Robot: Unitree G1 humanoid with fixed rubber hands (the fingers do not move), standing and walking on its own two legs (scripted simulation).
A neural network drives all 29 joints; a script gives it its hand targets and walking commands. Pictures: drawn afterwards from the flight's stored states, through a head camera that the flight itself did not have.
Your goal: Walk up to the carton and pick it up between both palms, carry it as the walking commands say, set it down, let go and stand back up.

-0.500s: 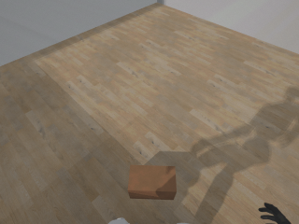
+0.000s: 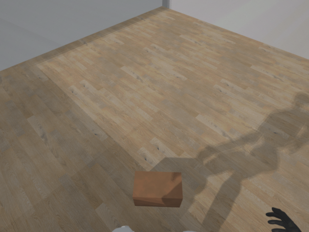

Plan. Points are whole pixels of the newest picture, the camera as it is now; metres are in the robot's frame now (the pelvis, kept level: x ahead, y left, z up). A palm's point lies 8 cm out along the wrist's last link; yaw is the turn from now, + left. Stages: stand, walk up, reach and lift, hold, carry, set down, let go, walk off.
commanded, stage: walk up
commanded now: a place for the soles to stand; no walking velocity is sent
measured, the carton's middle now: (157, 189) +0.45 -0.01 -0.65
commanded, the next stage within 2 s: reach and lift in 0.20 s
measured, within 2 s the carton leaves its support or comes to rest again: neither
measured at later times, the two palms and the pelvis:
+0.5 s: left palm (51, 231) +0.15 +0.29 -0.10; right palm (278, 225) +0.15 -0.30 -0.07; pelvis +0.00 +0.00 +0.00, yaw -1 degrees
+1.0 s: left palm (73, 197) +0.26 +0.27 -0.15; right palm (243, 187) +0.27 -0.26 -0.12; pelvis +0.02 +0.04 -0.03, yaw -2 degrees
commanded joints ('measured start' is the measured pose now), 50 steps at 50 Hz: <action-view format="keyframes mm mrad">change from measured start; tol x8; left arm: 1 -46 173 63 -49 0 -20 0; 10 -56 180 57 -61 -4 -18 10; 11 -316 72 134 -412 -18 26 -24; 12 -307 47 132 -541 -22 48 -39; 19 -127 87 218 -375 40 153 -48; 29 -466 -52 125 -570 -57 100 33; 40 -240 -157 114 -338 -81 68 76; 50 -775 -116 82 -548 -108 40 114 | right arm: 1 -37 -191 -36 -7 -28 -9 -11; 10 -30 -173 -30 -18 -12 -1 -21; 11 -142 -67 -155 -338 -37 63 38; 12 -157 -67 -134 -365 -22 69 52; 19 -107 -67 -245 -310 -48 115 46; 29 -429 -80 -212 -355 0 78 96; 42 -309 -120 -305 -169 -43 -8 74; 50 -647 -135 -261 -127 111 0 111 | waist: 1 13 47 -27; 10 5 -2 -70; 11 -20 -81 106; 14 -18 -174 176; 18 12 -107 217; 25 -7 226 -76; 30 -45 217 -235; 38 -55 -53 -451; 50 -77 230 -656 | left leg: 1 79 79 -122 -153 -61 59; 7 158 63 -56 -100 146 43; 10 119 67 -51 -83 95 54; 11 186 -92 18 -64 -65 -40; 19 433 -126 41 -62 -31 -63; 24 136 -52 -28 -72 -88 -50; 42 265 2 -183 238 973 -69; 48 270 14 -198 286 920 -81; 50 260 21 -196 278 755 -85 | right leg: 1 25 -106 228 -330 5 -29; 5 54 -142 233 -323 174 -50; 10 54 -139 211 -301 171 -32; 11 -192 18 96 -302 -130 42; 12 -235 11 94 -352 -211 18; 18 -326 -20 112 -437 -230 -17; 25 -66 58 82 -105 -7 54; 39 -432 99 65 84 492 71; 43 -667 91 73 120 396 61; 50 -856 80 72 144 210 51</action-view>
